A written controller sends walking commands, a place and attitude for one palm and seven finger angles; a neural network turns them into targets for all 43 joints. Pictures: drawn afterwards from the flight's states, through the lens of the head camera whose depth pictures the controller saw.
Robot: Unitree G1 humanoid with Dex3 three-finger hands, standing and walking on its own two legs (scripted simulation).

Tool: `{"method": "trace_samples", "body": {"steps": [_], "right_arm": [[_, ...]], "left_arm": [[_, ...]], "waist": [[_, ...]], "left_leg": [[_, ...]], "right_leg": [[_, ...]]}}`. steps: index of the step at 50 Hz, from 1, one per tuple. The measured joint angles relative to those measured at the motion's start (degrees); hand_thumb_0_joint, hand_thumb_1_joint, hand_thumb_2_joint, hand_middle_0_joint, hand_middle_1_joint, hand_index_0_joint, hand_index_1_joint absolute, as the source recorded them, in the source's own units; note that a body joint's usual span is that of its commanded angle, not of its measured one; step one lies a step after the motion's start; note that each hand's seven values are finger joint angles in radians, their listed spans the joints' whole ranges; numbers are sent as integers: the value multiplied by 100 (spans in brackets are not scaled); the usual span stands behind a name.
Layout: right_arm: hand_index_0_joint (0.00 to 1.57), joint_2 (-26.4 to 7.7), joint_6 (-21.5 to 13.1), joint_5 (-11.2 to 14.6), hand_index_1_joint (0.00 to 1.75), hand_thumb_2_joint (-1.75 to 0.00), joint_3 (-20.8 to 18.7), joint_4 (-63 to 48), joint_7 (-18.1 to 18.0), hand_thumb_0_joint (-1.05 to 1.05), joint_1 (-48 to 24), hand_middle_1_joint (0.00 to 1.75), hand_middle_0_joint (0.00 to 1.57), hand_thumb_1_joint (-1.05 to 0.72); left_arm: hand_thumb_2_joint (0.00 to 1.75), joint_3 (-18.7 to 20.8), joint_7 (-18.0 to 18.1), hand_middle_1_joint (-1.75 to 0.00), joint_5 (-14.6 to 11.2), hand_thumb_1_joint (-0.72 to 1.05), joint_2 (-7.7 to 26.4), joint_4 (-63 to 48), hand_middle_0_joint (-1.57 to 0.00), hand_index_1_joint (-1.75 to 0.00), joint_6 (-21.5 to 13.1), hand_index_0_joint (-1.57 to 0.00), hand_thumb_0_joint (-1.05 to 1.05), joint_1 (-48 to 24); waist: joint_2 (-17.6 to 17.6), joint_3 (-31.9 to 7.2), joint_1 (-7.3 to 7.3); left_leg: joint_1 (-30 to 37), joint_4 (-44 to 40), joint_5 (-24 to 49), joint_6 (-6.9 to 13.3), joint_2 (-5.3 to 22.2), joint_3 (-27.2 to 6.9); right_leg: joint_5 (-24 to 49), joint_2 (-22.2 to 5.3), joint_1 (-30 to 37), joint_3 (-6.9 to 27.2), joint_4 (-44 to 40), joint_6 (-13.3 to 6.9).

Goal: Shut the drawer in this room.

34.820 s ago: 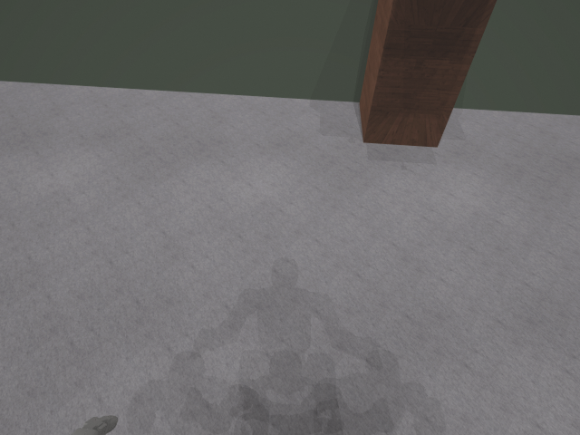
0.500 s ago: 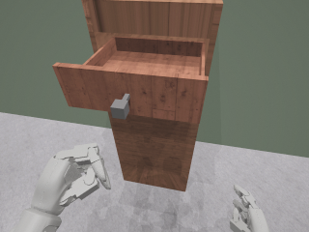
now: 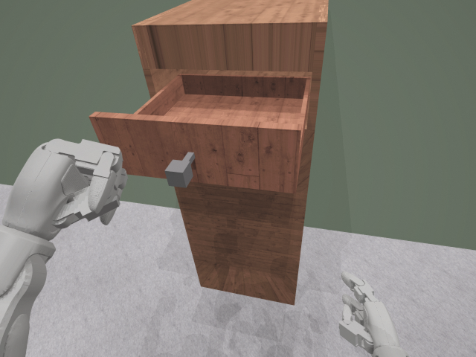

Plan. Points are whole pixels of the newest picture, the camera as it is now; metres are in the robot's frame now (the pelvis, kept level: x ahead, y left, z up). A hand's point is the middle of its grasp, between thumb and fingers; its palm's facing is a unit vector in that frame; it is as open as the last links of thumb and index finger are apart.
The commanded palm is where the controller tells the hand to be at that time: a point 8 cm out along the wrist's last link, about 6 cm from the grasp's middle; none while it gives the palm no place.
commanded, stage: raise the hand and make a fist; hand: left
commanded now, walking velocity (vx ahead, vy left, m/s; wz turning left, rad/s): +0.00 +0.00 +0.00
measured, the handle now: (183, 167) +0.36 +0.16 +0.18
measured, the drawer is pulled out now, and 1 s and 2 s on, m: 0.25 0.25 0.25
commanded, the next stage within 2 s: bring the fist close to the handle in 0.32 s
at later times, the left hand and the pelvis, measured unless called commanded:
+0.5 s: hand (106, 200) +0.19 +0.17 +0.27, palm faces -0.03 -0.96 -0.28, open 3.3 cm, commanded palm +0.16 +0.20 +0.27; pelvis +0.00 +0.02 +0.00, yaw -1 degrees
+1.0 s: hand (165, 204) +0.24 +0.14 +0.21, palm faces -0.11 -0.99 -0.11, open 3.3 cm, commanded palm +0.21 +0.18 +0.22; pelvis +0.00 +0.02 +0.00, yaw +0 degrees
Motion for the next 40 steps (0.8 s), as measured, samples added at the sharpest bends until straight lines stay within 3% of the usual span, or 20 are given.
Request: {"method": "trace_samples", "body": {"steps": [5, 8, 16, 22, 32, 40], "right_arm": [[21, -127, 241, 45, 30, -90, -68, 28, 2, 1, 23, 30, 21, -90], [21, -224, 287, 77, 30, -90, -151, 32, -19, 1, 43, 30, 21, -90], [20, -295, 33, 87, 30, -90, -232, 122, -171, 2, 76, 30, 20, -91], [20, -136, -9, 59, 30, -90, -125, 33, -115, 1, -40, 30, 20, -91], [21, 126, 132, 14, 30, -90, 57, -50, -8, 1, -101, 30, 21, -90], [21, 159, 285, -11, 30, -90, 69, 97, -12, 1, -78, 30, 21, -90]], "left_arm": [[90, 323, -95, -160, -63, 89, 54, 465, -141, -159, 77, -141, 1, -44], [90, 321, -99, -160, -96, 89, -38, 593, -141, -159, 191, -141, 1, 27], [90, 55, -24, -160, -312, 89, -222, 187, -141, -159, 338, -141, 2, 95], [90, 70, 53, -160, -232, 89, -266, 263, -141, -160, 367, -141, 1, -123], [90, -665, 167, -160, -72, 89, -715, 353, -141, -160, 739, -141, 1, -211], [90, -873, 493, -160, -9, 89, -889, 560, -141, -160, 1125, -141, 1, -498]], "waist": [[47, 27, -81], [55, 98, -104], [-15, 43, -95], [-68, 32, -70], [-187, 145, -22], [-163, 64, -108]], "left_leg": [[-78, 26, 19, -42, 67, 3], [-118, 93, -4, -48, 97, 16], [-9, 147, -81, 30, 39, 60], [73, 80, -55, 98, -57, 110], [-46, 65, 9, 178, -185, 125], [-109, 39, 13, 193, -225, 105]], "right_leg": [[68, 66, -46, -5, -63, -18], [91, 97, -62, 4, -68, -8], [25, 46, 37, 52, -5, 34], [4, -45, 67, 112, 33, 96], [21, -171, -68, 141, 82, 174], [-6, -213, -134, 125, 89, 188]]}}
